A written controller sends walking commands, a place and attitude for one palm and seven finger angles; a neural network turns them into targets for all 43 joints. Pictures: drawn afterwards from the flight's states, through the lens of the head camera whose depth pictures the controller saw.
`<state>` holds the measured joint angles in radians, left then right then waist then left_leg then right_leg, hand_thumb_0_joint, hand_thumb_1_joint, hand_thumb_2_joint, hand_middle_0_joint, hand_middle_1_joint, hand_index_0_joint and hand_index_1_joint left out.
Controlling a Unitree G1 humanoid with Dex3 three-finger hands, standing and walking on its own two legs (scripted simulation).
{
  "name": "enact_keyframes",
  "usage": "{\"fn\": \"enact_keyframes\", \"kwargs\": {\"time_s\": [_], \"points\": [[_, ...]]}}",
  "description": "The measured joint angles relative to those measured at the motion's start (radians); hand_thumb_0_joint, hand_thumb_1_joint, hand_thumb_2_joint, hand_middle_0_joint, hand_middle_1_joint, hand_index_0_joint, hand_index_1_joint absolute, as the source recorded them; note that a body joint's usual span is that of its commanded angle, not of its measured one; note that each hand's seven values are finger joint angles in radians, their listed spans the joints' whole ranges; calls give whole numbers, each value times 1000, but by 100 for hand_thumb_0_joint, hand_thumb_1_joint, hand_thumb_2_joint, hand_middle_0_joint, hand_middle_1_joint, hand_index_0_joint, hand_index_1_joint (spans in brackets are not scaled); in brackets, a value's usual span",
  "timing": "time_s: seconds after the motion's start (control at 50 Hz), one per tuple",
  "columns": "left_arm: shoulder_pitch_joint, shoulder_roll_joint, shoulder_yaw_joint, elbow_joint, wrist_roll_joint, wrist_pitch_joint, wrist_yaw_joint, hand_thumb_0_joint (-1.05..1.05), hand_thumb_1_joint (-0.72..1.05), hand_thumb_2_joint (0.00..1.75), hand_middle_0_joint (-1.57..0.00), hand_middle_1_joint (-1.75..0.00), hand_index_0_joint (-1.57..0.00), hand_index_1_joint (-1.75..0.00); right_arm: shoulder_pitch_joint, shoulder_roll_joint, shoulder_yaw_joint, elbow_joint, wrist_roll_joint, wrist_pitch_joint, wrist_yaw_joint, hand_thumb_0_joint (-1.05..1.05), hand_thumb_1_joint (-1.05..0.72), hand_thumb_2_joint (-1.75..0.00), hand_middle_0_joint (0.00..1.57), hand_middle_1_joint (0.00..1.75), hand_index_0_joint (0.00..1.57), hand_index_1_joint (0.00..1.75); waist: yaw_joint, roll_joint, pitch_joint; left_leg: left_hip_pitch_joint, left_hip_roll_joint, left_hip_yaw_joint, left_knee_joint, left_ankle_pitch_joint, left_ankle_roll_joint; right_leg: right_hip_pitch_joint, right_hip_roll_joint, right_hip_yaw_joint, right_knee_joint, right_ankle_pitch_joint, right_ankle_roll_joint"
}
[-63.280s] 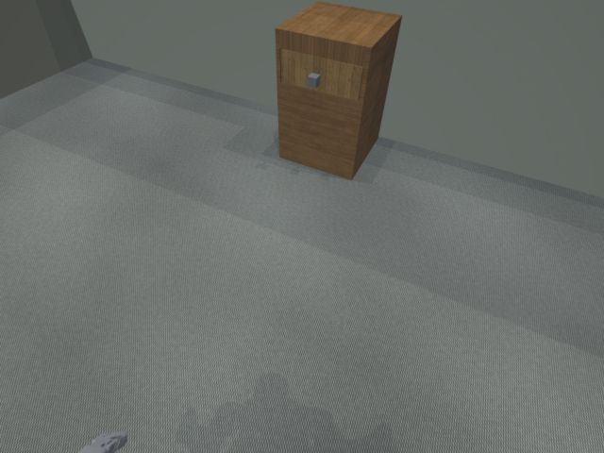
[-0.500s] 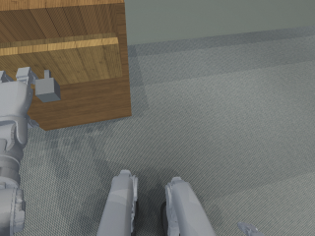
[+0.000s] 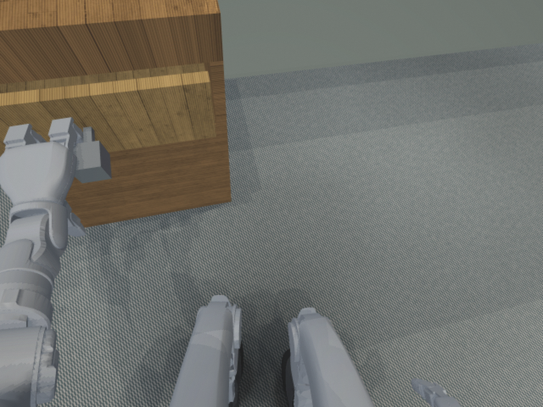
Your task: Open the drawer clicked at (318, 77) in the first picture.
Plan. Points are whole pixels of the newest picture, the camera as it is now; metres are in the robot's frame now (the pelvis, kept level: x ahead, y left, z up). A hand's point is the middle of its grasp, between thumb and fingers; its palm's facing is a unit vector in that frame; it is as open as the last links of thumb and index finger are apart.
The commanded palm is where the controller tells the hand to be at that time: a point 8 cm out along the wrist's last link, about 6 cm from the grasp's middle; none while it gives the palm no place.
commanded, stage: lift the hand off the handle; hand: left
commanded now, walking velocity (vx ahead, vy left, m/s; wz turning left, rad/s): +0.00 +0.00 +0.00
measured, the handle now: (89, 150) +0.47 +0.31 -0.05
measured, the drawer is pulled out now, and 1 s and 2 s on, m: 0.03 0.03 0.03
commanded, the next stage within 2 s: none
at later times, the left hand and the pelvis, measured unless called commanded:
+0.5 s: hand (55, 172) +0.41 +0.33 -0.02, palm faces -0.03 -0.06 -1.00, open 13.9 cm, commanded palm +0.41 +0.31 +0.04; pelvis +0.01 +0.00 +0.04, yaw +1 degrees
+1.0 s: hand (39, 152) +0.42 +0.33 +0.02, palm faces -0.04 -0.05 -1.00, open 13.9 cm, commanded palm +0.41 +0.31 +0.08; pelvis +0.02 +0.00 +0.07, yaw +2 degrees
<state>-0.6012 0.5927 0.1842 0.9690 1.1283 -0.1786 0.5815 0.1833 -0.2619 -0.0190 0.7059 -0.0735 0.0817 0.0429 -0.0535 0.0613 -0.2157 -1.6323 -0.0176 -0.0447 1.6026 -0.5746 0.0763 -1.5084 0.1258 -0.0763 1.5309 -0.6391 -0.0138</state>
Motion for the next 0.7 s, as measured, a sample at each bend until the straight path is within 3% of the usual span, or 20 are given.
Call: {"fn": "enact_keyframes", "kwargs": {"time_s": [0.14, 0.44, 0.56, 0.7], "points": [[20, -29, -19, -32, -11, 47, -18, 0, -49, 30, -32, -121, -32, -121, -1, 18, 7, 4, 10, 14, -4, 1, -90, -90, 20, 30, 20, 30, 7, -4, 10, 66, 1, 8, -66, 19, 1, 61, -1, 15, -62, 23, 2], [11, -21, -54, 38, -16, 34, -44, 0, -49, 30, -31, -120, -31, -120, 37, -1, 7, -8, 20, 8, -16, 1, -90, -90, 20, 30, 20, 30, -12, -4, 0, 176, 2, 5, -160, 43, -4, 168, 1, 23, -159, 53, -5], [39, -26, -17, 16, 0, 5, -18, 0, -49, 30, -32, -120, -32, -120, 41, -8, 2, -7, 18, 16, -18, 1, -90, -90, 20, 30, 20, 30, -12, -5, 3, 190, 6, 11, -174, 46, -4, 179, 4, 30, -172, 58, -5], [11, -14, -32, 44, -4, 43, 3, 0, -49, 30, -32, -120, -32, -120, 41, -1, 0, 6, 22, 10, -14, 1, -90, -90, 20, 30, 20, 30, -7, -3, 9, 211, -2, 6, -199, 57, -7, 202, -4, 26, -194, 64, -6]]}}
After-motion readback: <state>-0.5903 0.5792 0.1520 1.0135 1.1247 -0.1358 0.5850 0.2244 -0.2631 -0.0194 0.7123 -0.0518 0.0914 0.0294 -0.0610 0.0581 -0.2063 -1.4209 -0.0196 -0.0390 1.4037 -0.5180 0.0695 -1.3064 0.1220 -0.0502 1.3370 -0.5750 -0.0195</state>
